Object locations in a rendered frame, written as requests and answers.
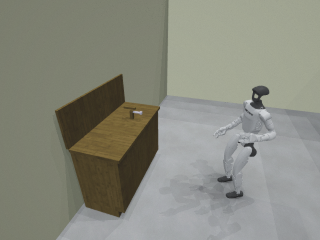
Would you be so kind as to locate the robot left hand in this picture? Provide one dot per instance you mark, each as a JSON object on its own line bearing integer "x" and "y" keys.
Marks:
{"x": 247, "y": 137}

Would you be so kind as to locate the robot head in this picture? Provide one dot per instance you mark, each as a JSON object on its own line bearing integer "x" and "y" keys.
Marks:
{"x": 260, "y": 91}

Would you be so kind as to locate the robot right hand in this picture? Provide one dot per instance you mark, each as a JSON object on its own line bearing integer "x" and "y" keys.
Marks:
{"x": 220, "y": 132}

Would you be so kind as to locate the left robot upper arm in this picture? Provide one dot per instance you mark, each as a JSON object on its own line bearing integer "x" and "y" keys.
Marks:
{"x": 267, "y": 120}

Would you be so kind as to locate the right robot upper arm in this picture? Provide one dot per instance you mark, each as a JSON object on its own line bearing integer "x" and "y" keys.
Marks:
{"x": 244, "y": 104}

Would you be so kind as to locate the counter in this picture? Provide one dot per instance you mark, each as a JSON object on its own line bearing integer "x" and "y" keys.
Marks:
{"x": 111, "y": 147}

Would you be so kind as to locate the robot right forearm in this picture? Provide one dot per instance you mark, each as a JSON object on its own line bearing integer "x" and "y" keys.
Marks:
{"x": 234, "y": 123}

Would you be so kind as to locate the robot left shin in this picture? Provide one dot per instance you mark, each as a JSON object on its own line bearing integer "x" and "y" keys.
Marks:
{"x": 237, "y": 182}

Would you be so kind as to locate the robot left forearm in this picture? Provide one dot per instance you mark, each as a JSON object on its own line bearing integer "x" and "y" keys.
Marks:
{"x": 265, "y": 137}

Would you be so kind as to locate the tap lever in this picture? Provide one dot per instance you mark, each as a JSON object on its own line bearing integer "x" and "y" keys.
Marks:
{"x": 137, "y": 112}

